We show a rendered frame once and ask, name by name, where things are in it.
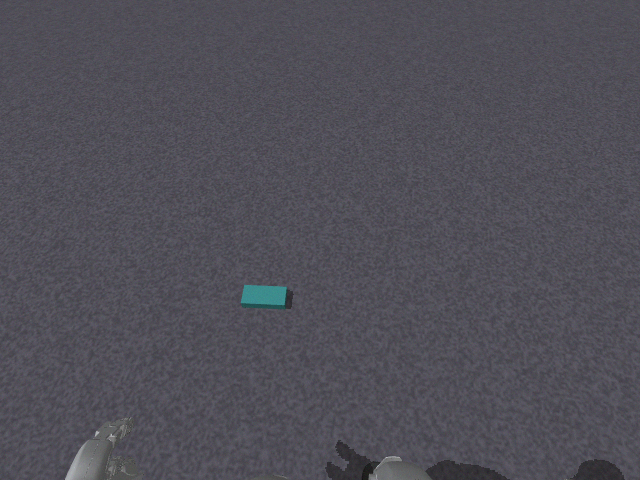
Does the small box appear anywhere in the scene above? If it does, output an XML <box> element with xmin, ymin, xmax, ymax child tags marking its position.
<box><xmin>241</xmin><ymin>285</ymin><xmax>288</xmax><ymax>309</ymax></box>

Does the right robot foot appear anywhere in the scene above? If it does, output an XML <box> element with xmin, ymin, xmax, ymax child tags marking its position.
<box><xmin>362</xmin><ymin>462</ymin><xmax>380</xmax><ymax>480</ymax></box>

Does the left robot hand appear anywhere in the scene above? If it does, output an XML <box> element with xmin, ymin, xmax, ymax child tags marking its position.
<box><xmin>65</xmin><ymin>417</ymin><xmax>143</xmax><ymax>480</ymax></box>

